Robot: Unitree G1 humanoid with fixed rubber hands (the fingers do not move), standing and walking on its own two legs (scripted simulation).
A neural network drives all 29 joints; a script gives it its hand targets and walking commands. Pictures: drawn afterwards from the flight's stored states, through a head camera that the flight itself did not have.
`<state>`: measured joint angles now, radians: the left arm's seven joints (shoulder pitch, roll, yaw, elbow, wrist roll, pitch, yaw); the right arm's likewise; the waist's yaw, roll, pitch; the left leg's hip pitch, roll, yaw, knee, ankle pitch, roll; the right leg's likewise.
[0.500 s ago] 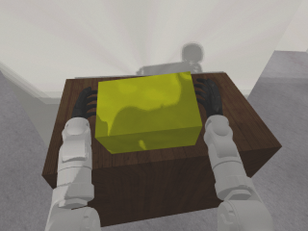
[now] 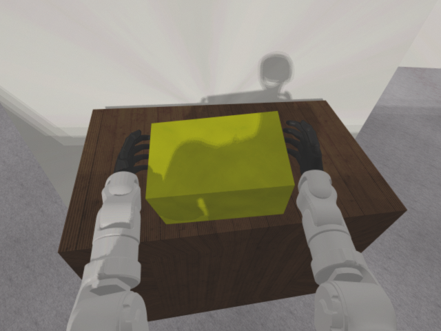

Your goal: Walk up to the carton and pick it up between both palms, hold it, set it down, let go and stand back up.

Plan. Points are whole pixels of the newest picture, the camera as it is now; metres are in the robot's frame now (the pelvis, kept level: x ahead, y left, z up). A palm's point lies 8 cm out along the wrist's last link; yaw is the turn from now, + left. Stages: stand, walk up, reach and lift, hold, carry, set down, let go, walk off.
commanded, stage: set down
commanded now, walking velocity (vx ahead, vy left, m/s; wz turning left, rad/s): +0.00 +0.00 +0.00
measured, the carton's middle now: (219, 170) +0.40 +0.00 +0.06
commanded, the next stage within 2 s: none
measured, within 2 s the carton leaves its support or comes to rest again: rests again in 1.98 s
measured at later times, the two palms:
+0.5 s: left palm (132, 172) +0.38 +0.17 +0.08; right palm (306, 167) +0.38 -0.17 +0.10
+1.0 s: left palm (138, 177) +0.39 +0.16 +0.04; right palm (302, 173) +0.39 -0.18 +0.07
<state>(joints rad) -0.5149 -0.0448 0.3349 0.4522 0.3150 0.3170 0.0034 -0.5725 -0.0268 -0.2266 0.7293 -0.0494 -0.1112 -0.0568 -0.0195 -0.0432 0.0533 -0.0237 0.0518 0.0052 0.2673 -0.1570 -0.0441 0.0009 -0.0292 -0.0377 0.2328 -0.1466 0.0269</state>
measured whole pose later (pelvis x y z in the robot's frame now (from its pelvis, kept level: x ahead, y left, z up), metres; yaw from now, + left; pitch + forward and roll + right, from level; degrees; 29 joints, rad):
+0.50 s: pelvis +0.00 +0.00 +0.00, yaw -2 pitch -2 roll +0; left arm -0.63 -0.04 0.42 0.72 0.33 0.16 0.02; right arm -0.65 0.00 -0.40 0.90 -0.19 -0.17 -0.03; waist 0.02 -0.04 0.02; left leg -0.08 0.06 0.03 0.25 -0.14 -0.05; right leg -0.07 -0.02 -0.01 0.23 -0.13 0.02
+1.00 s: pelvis +0.01 +0.00 +0.00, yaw -2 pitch +3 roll +0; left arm -0.60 -0.02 0.39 0.82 0.26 0.00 0.05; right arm -0.62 0.00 -0.40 0.91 -0.23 -0.23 -0.04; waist 0.02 -0.02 -0.01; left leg -0.17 0.06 0.03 0.29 -0.17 -0.05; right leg -0.16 -0.02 -0.01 0.25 -0.15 0.02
